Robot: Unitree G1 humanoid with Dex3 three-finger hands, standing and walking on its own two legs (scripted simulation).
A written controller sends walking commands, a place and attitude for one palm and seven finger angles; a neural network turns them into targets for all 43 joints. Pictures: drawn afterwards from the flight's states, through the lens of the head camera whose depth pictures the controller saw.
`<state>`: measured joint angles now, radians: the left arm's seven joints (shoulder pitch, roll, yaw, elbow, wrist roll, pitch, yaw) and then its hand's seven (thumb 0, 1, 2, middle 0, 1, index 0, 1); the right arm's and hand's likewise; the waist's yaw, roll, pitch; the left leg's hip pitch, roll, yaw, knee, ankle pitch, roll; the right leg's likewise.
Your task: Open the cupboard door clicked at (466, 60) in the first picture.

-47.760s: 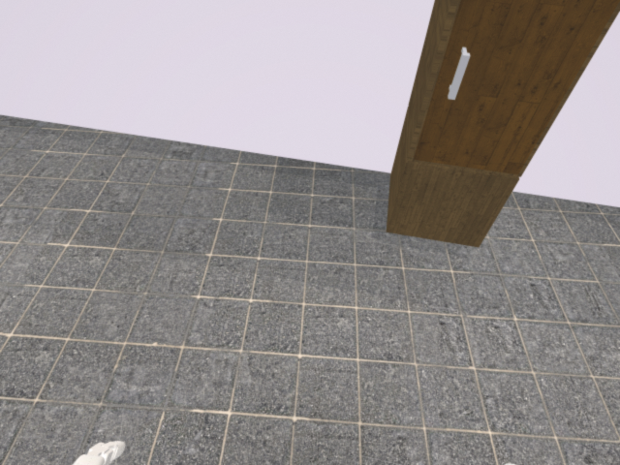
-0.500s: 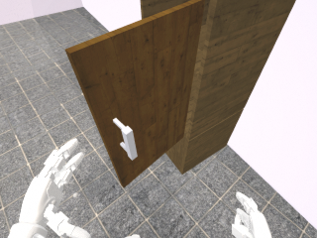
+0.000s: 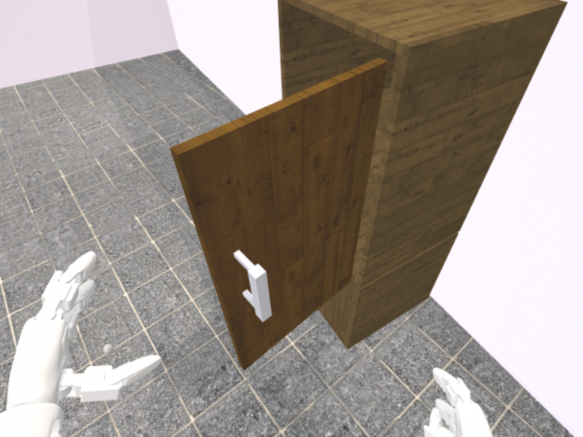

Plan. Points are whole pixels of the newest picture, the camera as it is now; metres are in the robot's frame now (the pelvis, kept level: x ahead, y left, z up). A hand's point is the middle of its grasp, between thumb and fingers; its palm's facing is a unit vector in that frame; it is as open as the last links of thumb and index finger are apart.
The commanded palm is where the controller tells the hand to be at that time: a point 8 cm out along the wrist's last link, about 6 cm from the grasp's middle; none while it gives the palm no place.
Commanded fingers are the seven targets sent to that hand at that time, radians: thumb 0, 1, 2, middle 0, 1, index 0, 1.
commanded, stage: draw the hand back to the body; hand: left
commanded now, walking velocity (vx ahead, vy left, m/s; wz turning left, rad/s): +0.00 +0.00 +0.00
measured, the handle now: (252, 286) +0.34 +0.11 +0.00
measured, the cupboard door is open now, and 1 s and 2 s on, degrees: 100 100 100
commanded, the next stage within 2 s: step back with the hand held close in 0.74 s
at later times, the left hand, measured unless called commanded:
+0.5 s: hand (59, 295) +0.20 +0.26 +0.18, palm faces +0.46 -0.79 -0.41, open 7.9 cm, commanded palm +0.15 +0.29 +0.18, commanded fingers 0.00 0.90 0.90 -0.20 -0.30 -0.20 -0.30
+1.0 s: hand (74, 295) +0.20 +0.24 +0.18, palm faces +0.41 -0.79 -0.47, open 7.4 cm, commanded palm +0.15 +0.28 +0.19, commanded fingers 0.00 0.90 0.90 -0.20 -0.30 -0.20 -0.30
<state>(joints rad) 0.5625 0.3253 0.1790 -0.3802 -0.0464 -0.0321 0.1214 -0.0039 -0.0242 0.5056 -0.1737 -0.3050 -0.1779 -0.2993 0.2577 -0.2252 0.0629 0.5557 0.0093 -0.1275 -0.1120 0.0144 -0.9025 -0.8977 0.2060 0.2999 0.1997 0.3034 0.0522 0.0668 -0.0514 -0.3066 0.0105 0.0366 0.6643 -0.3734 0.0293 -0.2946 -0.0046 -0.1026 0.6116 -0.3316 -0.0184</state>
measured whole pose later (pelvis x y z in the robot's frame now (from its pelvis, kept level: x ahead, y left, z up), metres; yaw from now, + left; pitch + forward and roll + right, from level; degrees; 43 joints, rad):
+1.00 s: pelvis +0.00 -0.02 +0.02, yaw -2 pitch -2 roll -1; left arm 0.48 0.36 0.39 -0.39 -0.04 -0.14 0.10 0.02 0.89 0.90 -0.21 -0.31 -0.21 -0.30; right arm 0.17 -0.24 0.02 0.62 -0.01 -0.08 -0.07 0.01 -0.90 -0.90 0.21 0.30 0.20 0.30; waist 0.04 0.08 0.02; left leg -0.15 0.04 0.06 0.43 -0.25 0.00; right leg -0.13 0.05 -0.08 0.33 -0.18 -0.04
